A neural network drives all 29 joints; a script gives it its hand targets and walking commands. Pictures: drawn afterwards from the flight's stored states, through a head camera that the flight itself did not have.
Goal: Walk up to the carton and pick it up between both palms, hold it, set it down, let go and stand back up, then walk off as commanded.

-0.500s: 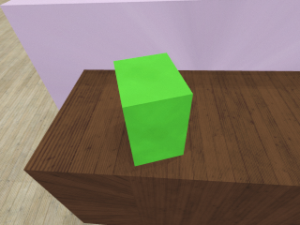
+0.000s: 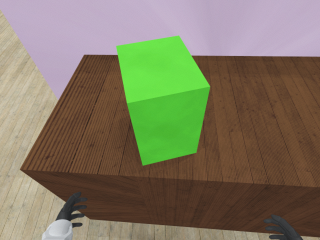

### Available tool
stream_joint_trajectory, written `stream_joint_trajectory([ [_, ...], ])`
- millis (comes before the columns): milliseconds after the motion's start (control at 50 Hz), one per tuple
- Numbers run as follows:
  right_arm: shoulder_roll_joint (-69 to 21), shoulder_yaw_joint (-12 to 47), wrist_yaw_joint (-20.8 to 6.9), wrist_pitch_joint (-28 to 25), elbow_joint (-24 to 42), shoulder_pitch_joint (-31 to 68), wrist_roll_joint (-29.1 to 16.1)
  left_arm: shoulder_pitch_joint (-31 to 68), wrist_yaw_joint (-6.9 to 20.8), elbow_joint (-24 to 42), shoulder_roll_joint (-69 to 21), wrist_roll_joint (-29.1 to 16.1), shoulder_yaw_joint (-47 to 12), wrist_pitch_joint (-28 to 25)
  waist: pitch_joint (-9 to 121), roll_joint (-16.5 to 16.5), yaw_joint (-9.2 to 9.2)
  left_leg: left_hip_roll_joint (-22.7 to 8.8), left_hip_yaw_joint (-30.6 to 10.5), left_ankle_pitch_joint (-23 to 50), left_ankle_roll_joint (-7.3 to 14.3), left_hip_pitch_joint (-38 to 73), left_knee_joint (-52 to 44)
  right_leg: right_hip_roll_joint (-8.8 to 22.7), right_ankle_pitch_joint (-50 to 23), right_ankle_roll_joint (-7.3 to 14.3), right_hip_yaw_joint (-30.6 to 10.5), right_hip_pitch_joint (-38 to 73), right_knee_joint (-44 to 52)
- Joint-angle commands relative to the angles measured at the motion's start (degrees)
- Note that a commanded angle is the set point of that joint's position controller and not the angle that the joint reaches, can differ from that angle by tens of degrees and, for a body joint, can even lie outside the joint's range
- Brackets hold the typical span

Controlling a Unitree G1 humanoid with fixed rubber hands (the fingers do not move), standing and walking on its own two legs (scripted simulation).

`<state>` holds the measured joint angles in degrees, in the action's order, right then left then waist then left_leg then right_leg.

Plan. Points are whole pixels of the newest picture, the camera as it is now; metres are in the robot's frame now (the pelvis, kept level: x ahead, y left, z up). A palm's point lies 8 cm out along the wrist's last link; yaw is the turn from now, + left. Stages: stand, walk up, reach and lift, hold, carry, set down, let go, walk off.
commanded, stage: reach and lift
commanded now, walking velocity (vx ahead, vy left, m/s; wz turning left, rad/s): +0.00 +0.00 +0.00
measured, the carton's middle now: (159, 104) +0.48 +0.03 +0.05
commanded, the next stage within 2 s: none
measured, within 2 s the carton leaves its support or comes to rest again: neither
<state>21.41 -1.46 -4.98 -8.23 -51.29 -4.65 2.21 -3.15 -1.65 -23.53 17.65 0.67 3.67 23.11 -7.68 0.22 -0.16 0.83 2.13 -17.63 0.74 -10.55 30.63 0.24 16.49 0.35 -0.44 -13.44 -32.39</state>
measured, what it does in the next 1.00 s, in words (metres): stands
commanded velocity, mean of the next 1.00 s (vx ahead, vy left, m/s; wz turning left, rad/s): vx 0.00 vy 0.00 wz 0.00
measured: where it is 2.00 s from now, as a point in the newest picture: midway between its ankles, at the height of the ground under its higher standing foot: outside the picture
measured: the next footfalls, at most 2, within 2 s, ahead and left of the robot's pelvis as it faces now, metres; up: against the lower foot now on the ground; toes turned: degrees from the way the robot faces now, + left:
none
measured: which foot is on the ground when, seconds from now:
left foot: down 0.00-1.00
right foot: down 0.00-1.00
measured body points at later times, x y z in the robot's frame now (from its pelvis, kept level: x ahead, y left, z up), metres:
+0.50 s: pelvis -0.02 +0.00 +0.01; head -0.03 +0.00 +0.46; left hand +0.16 +0.25 -0.04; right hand +0.15 -0.27 -0.06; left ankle -0.01 +0.11 -0.73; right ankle +0.01 -0.12 -0.73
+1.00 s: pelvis -0.01 -0.01 +0.02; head -0.01 +0.00 +0.47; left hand +0.20 +0.21 +0.00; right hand +0.19 -0.26 -0.01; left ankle -0.01 +0.11 -0.73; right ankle +0.01 -0.12 -0.73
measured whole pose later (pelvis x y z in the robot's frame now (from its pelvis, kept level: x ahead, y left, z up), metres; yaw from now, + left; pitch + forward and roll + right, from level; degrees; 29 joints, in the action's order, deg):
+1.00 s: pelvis -0.01 -0.01 +0.02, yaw +0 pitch -4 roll +1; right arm 17.6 -1.5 -8.6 -5.5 -23.4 -12.7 -7.0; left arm -16.2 -9.1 -6.4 8.4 0.4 0.2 8.8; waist -2.7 1.6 -0.2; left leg 0.6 2.2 -9.0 0.3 -2.0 15.0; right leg -0.2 9.3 1.1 -0.4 -6.1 -19.4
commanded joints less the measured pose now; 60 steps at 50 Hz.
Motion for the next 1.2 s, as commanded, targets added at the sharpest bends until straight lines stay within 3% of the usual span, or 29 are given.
stream_joint_trajectory([
  [0, 12.5, -7.6, -1.1, -3.2, 11.4, -0.1, -2.9, -7.9, -1.1, 7.5, 3.9, 3.7, 5.5, -0.2, 15.7, 1.9, -3.14, -1.3, 1.4, 32.4, -5.0, 10.1, -4.6, -4.4, -26.7, 2.0, 5.2, 11.8, 9.1],
  [20, 13.1, -7.8, -1.3, -3.5, 10.0, -0.3, -3.0, -7.8, -1.4, 7.5, 3.1, 4.2, 5.3, -0.9, 15.3, 1.7, -1.60, -1.3, 0.9, 34.5, -5.7, 11.3, -4.6, -4.7, -27.6, 2.1, 5.6, 11.3, 9.1],
  [40, 12.3, -7.4, -1.4, -3.5, 10.9, -0.5, -4.2, -9.1, -1.2, 6.7, 2.6, 4.1, 5.4, -0.9, 14.3, 2.6, -2.90, -1.1, 0.9, 32.1, -5.6, 10.5, -5.8, -4.7, -26.4, 2.2, 5.3, 11.8, 10.2],
  [120, 10.7, -7.2, -1.9, -3.9, 10.4, -2.4, -4.0, -7.5, -2.2, 10.4, 0.8, 2.5, 4.2, -4.1, 15.5, 3.9, -0.98, -1.2, 1.4, 30.2, -4.7, 11.9, -8.8, -3.7, -25.1, 1.8, 4.7, 13.4, 12.6],
  [200, 7.1, -6.2, -1.6, -5.6, 13.4, -4.5, -4.2, -8.9, -2.4, 9.3, 0.3, 2.1, 4.2, -8.9, 15.9, 6.5, -1.35, 0.4, 2.2, 25.2, -3.0, 9.3, -11.7, -2.4, -27.5, 0.8, 2.7, 17.6, 14.2],
  [220, 7.0, -6.0, -1.6, -5.7, 13.7, -4.9, -4.4, -9.3, -2.7, 9.8, -0.4, 1.3, 4.1, -9.7, 16.0, 5.6, -2.45, 0.2, 2.0, 26.3, -3.3, 8.7, -12.3, -2.1, -27.6, 0.8, 2.5, 18.0, 14.1],
  [240, 7.4, -6.8, -1.9, -5.8, 12.7, -5.1, -4.5, -10.1, -2.8, 9.9, -0.2, 1.5, 3.2, -10.4, 15.6, 5.9, -1.60, -0.2, 1.5, 26.2, -3.3, 10.3, -12.6, -2.5, -26.5, 1.2, 2.8, 17.5, 14.4],
  [260, 6.5, -6.7, -1.9, -6.4, 13.5, -5.1, -4.4, -9.4, -2.9, 10.8, 0.0, 1.2, 3.6, -11.5, 14.9, 6.8, -2.15, -0.1, 2.0, 24.9, -3.1, 11.3, -12.8, -2.6, -23.3, 0.7, 2.5, 16.0, 15.4],
  [280, 5.9, -6.5, -2.4, -6.6, 12.8, -5.6, -5.1, -9.8, -3.6, 12.1, -1.4, 1.5, 2.8, -12.4, 14.4, 4.2, -2.97, -0.4, 1.5, 25.5, -3.4, 11.0, -13.4, -2.7, -21.6, 1.6, 2.3, 15.7, 15.8],
  [300, 6.4, -7.0, -2.6, -6.2, 13.3, -6.0, -5.3, -10.4, -3.7, 11.8, -1.6, 1.6, 2.1, -12.3, 13.1, 3.2, -1.80, -1.0, 1.3, 22.6, -3.4, 11.4, -14.2, -2.4, -18.2, 2.1, 2.3, 13.8, 16.3],
  [320, 6.4, -7.6, -3.1, -6.1, 12.4, -5.4, -5.0, -10.8, -4.3, 12.5, -2.3, 1.3, 1.0, -12.4, 12.8, 2.7, -2.12, -1.3, 1.3, 21.2, -3.6, 12.2, -14.8, -2.7, -15.6, 2.7, 2.4, 13.0, 17.3],
  [440, 5.1, -7.1, -4.1, -4.5, 18.1, -5.5, -6.0, -11.3, -4.9, 11.3, -4.9, 1.4, -1.5, -12.9, 7.0, 3.2, -3.54, -1.1, 1.9, 7.9, -2.8, 7.7, -17.8, -1.8, -5.0, 3.2, 1.1, 12.0, 18.6],
  [480, 5.0, -7.7, -4.0, -3.8, 21.2, -5.1, -5.7, -10.6, -5.7, 14.0, -5.6, 1.5, -1.8, -13.1, 7.5, 0.6, -3.44, -3.2, 1.0, 2.3, -1.6, 2.3, -20.3, -2.7, -5.9, 2.8, 1.8, 15.1, 16.0],
  [520, 5.6, -8.7, -4.2, -3.2, 23.5, -3.2, -6.1, -8.1, -6.1, 14.7, -6.6, 0.9, -3.1, -13.7, 5.0, 1.2, -2.27, -3.0, 0.7, -2.5, -1.3, -1.4, -21.5, -2.8, -4.6, 2.6, 1.9, 16.5, 14.9],
  [540, 5.1, -8.5, -4.0, -2.8, 25.5, -3.3, -6.3, -6.8, -6.0, 15.3, -6.8, 0.9, -2.9, -13.9, 6.1, 3.4, -2.12, -2.7, 1.0, -5.2, 0.1, -3.5, -22.0, -3.1, -3.1, 2.1, 1.5, 17.6, 14.7],
  [560, 4.9, -7.8, -4.0, -1.6, 25.9, -3.5, -6.1, -7.4, -6.1, 12.7, -6.4, 0.6, -2.8, -13.8, 4.6, 2.3, -2.46, -2.9, 0.8, -7.1, 0.5, -5.4, -22.6, -3.0, -1.0, 2.0, 1.0, 19.2, 14.8],
  [640, 5.3, -8.9, -4.0, -0.4, 29.5, -2.5, -7.7, -5.3, -7.1, 17.5, -7.3, 0.9, -3.6, -14.2, 7.1, -1.4, -2.20, -4.9, 0.1, -10.8, 1.0, -11.7, -24.5, -4.1, -4.4, 1.6, 1.8, 24.3, 11.1],
  [680, 4.0, -7.5, -3.9, 0.6, 31.2, -2.6, -9.1, -6.8, -7.3, 17.1, -7.7, -0.5, -3.5, -14.3, 5.7, 2.3, -3.28, -3.0, 2.0, -7.6, 0.7, -8.7, -22.8, -3.4, -2.0, 1.6, 0.8, 21.5, 13.4],
  [740, 3.3, -7.4, -4.0, 2.0, 32.8, -2.9, -9.8, -5.7, -7.8, 20.6, -6.6, -0.2, -2.2, -14.4, 7.3, 0.7, -3.39, -2.4, 1.6, -6.1, -0.1, -4.3, -22.7, -2.3, -0.3, 1.9, 0.3, 18.6, 15.2],
  [780, 3.5, -6.4, -4.1, 2.6, 32.7, -4.9, -10.9, -7.4, -8.0, 20.9, -8.2, -1.5, -4.1, -14.8, 7.5, 1.9, -2.37, -1.6, 2.1, -2.7, -0.3, -1.5, -22.0, -2.1, -1.3, 2.1, -0.1, 15.7, 16.6],
  [820, 2.2, -5.7, -3.8, 2.0, 35.8, -4.9, -11.3, -8.3, -7.9, 24.0, -7.5, -2.4, -4.3, -15.2, 8.0, 4.6, -3.77, -0.9, 2.4, 1.9, -0.8, 3.7, -19.8, -0.7, -1.0, 2.6, -0.9, 11.3, 19.1],
  [860, 1.8, -5.1, -3.4, 1.4, 37.0, -5.9, -12.3, -10.7, -7.9, 23.7, -8.3, -2.7, -3.9, -15.6, 8.0, 4.5, -4.06, -0.6, 2.3, 4.9, -0.8, 6.5, -18.9, -0.5, -2.6, 2.1, -0.8, 9.4, 19.7],
  [880, 2.0, -5.2, -3.3, 1.1, 37.9, -9.2, -12.6, -14.0, -7.7, 24.3, -9.7, -3.2, -4.9, -15.9, 7.8, 5.7, -3.03, -0.6, 1.6, 6.6, -0.9, 7.1, -19.1, -1.1, -4.4, 1.9, -0.6, 10.0, 19.7],
  [920, 2.7, -3.9, -3.3, 0.5, 39.4, -9.8, -14.1, -15.7, -7.6, 24.6, -10.5, -3.6, -5.3, -16.2, 8.9, 6.6, -3.85, -0.7, 1.2, 10.2, -1.1, 9.1, -18.1, -1.7, -7.3, 1.7, -0.3, 9.0, 19.6],
  [1000, 2.6, -3.5, -3.4, -1.5, 42.2, -14.1, -16.7, -19.6, -8.0, 30.3, -11.9, -3.8, -7.0, -18.5, 12.8, 3.4, -3.55, -1.1, 0.4, 18.1, -2.1, 11.9, -16.8, -2.5, -13.7, 2.5, -0.1, 10.0, 18.9],
  [1040, 3.4, -3.3, -3.3, -2.5, 42.7, -15.2, -16.3, -20.5, -8.7, 32.0, -12.6, -3.4, -7.7, -19.6, 12.9, 1.7, -2.03, -1.0, -0.1, 23.6, -3.2, 12.8, -15.7, -3.4, -17.9, 2.9, 0.3, 10.1, 18.2],
  [1080, 3.3, -2.6, -3.0, -3.4, 45.2, -14.2, -18.0, -19.4, -9.0, 34.5, -12.4, -2.6, -6.5, -20.9, 14.6, 0.2, -2.65, -0.7, 0.0, 26.4, -3.6, 11.8, -14.7, -3.3, -19.9, 3.2, -0.3, 11.6, 17.7],
  [1160, 3.9, -3.0, -3.4, -5.6, 45.5, -18.5, -18.9, -24.0, -9.7, 38.4, -14.6, -3.9, -8.8, -23.3, 13.8, 2.6, -1.51, -0.7, -0.5, 30.4, -3.5, 14.6, -14.2, -4.5, -23.4, 3.2, 0.8, 11.4, 17.8],
  [1180, 2.6, -2.2, -2.9, -6.1, 47.3, -18.0, -19.3, -23.8, -9.5, 36.8, -15.2, -3.4, -8.8, -23.8, 14.3, 2.8, -2.37, -0.4, -0.5, 29.4, -3.1, 13.3, -13.4, -4.4, -23.2, 3.3, 0.0, 11.3, 17.5],
])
